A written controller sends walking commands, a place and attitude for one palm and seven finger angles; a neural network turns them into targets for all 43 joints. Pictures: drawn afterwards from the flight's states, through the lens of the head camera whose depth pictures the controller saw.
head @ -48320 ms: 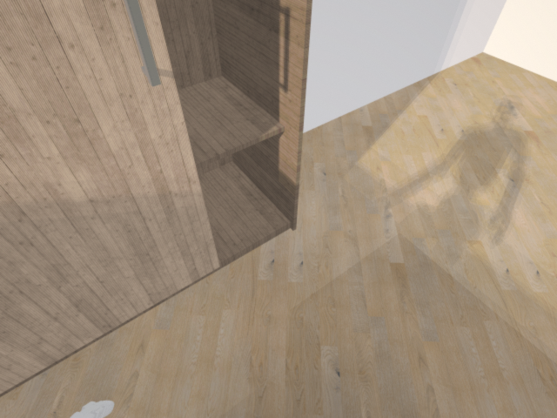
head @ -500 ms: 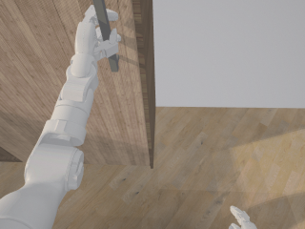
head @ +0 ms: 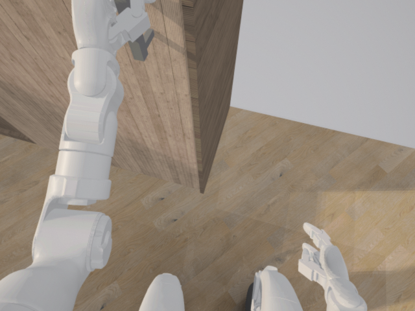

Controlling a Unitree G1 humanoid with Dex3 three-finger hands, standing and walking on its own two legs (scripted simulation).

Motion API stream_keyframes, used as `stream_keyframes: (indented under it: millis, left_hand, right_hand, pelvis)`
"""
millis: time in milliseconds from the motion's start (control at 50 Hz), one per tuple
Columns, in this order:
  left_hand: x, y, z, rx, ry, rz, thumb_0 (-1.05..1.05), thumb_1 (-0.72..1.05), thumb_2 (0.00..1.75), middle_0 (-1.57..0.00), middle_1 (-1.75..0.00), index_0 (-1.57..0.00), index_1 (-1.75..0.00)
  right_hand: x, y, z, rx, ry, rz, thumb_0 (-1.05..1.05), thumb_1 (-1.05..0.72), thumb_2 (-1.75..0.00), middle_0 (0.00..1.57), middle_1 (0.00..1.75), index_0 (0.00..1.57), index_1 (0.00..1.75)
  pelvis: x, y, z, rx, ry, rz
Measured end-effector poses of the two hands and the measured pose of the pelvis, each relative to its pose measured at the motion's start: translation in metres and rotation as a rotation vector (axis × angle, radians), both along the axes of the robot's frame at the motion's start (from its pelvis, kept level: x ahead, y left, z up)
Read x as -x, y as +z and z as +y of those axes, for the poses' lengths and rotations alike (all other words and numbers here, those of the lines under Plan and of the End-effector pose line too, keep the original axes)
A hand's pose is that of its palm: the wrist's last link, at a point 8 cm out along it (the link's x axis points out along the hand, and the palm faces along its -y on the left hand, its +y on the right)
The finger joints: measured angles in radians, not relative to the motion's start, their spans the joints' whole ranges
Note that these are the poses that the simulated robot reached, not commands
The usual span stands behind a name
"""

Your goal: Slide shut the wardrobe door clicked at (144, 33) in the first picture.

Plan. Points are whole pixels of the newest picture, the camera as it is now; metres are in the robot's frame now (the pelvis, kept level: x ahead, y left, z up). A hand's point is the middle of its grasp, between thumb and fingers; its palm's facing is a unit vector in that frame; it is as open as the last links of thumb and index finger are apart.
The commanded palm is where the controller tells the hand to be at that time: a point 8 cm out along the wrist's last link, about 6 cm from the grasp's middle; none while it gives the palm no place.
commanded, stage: step sideways, sliding the door along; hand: left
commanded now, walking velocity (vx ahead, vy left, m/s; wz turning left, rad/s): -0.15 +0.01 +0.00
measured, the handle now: out of the picture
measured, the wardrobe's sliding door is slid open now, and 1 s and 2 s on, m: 0.00 0.00 0.00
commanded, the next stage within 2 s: none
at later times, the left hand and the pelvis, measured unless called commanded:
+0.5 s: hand (152, 8) +0.47 +0.18 +0.23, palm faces +0.62 -0.79 -0.04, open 6.9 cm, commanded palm +0.41 +0.11 +0.23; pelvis +0.13 -0.11 +0.00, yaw +7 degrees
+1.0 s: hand (150, 6) +0.46 +0.19 +0.23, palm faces +0.61 -0.78 +0.11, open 7.2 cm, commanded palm +0.41 +0.08 +0.21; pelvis +0.30 -0.01 -0.01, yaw +10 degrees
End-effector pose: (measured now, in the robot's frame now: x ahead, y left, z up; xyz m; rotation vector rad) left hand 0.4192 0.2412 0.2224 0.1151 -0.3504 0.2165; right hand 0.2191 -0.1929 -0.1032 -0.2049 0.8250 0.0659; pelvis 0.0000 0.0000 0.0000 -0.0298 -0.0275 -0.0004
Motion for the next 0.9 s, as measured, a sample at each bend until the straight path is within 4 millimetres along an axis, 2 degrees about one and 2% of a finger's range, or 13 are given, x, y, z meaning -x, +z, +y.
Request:
stream_keyframes:
  millis: [80,120,160,300,360,420,520,600,660,780,900]
  left_hand:
    - [0.0,0.0,-0.004,0.001,0.092,-0.003,-0.03,0.77,0.87,-0.45,-1.4,-0.16,-1.3]
    - [0.001,-0.001,-0.007,-0.001,0.158,-0.011,-0.04,0.76,0.87,-0.45,-1.4,-0.15,-1.31]
    - [0.001,-0.001,-0.011,-0.004,0.224,-0.012,-0.04,0.75,0.87,-0.45,-1.4,-0.12,-1.32]
    - [0.002,0.0,-0.019,0.025,0.311,-0.017,-0.03,0.77,0.86,-0.45,-1.4,-0.08,-1.35]
    - [0.002,-0.001,-0.02,0.024,0.328,-0.026,-0.03,0.78,0.86,-0.45,-1.4,-0.06,-1.31]
    - [0.002,-0.002,-0.022,0.016,0.367,-0.042,-0.03,0.77,0.86,-0.45,-1.4,-0.05,-1.28]
    - [0.001,-0.003,-0.027,0.016,0.442,-0.056,-0.03,0.78,0.86,-0.45,-1.4,-0.02,-1.27]
    - [0.001,-0.003,-0.028,0.029,0.449,-0.065,-0.03,0.78,0.85,-0.42,-1.4,-0.03,-1.27]
    - [0.002,-0.005,-0.026,0.027,0.417,-0.095,-0.02,0.78,0.84,-0.4,-1.4,-0.03,-1.21]
    - [0.002,-0.009,-0.026,0.011,0.415,-0.136,-0.03,0.79,0.84,-0.38,-1.4,-0.03,-1.08]
    - [0.001,-0.01,-0.028,0.011,0.452,-0.161,-0.03,0.78,0.84,-0.4,-1.4,-0.06,-1.01]
  right_hand:
    - [-0.03,0.001,-0.015,-0.049,0.049,-0.06,0.01,-0.9,-0.9,0.2,0.3,0.2,0.3]
    - [-0.045,-0.005,-0.027,-0.073,0.064,-0.09,0.01,-0.9,-0.9,0.2,0.3,0.2,0.3]
    - [-0.057,-0.01,-0.043,-0.076,0.054,-0.097,0.01,-0.9,-0.9,0.2,0.3,0.2,0.3]
    - [-0.072,-0.006,-0.096,0.043,-0.007,-0.055,0.01,-0.91,-0.9,0.19,0.3,0.2,0.3]
    - [-0.078,0.0,-0.105,0.048,0.022,-0.034,0.01,-0.91,-0.9,0.19,0.3,0.2,0.3]
    - [-0.091,0.002,-0.105,0.019,0.066,-0.038,0.01,-0.91,-0.9,0.19,0.3,0.19,0.3]
    - [-0.128,0.003,-0.096,-0.023,0.105,-0.041,0.01,-0.91,-0.9,0.19,0.3,0.2,0.3]
    - [-0.161,0.015,-0.084,-0.001,0.106,-0.061,0.01,-0.91,-0.9,0.19,0.3,0.2,0.3]
    - [-0.189,0.023,-0.07,0.001,0.122,-0.101,0.01,-0.91,-0.9,0.19,0.3,0.2,0.3]
    - [-0.244,0.039,-0.02,-0.062,0.213,-0.218,0.01,-0.91,-0.9,0.19,0.3,0.2,0.3]
    - [-0.3,0.033,0.035,-0.14,0.314,-0.288,0.01,-0.9,-0.9,0.19,0.3,0.2,0.3]
  pelvis:
    - [-0.022,-0.006,-0.037,0.008,0.006,-0.021]
    - [-0.034,-0.013,-0.057,0.001,0.019,-0.029]
    - [-0.042,-0.012,-0.069,0.009,0.043,-0.025]
    - [-0.068,0.0,-0.079,-0.007,0.086,0.058]
    - [-0.083,0.002,-0.089,-0.015,0.086,0.052]
    - [-0.102,0.001,-0.1,-0.025,0.102,0.042]
    - [-0.13,0.006,-0.108,-0.032,0.124,0.075]
    - [-0.148,0.015,-0.095,-0.02,0.155,0.11]
    - [-0.167,0.01,-0.081,0.016,0.138,0.111]
    - [-0.212,0.002,-0.062,0.044,0.119,0.088]
    - [-0.27,-0.015,-0.042,0.039,0.174,0.049]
